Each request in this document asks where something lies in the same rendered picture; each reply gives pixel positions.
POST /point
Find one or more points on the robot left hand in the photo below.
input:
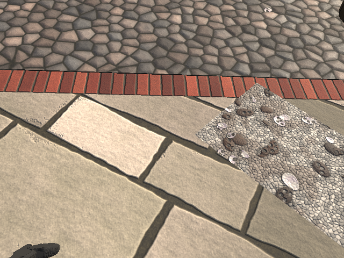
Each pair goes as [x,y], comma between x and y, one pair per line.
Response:
[44,250]

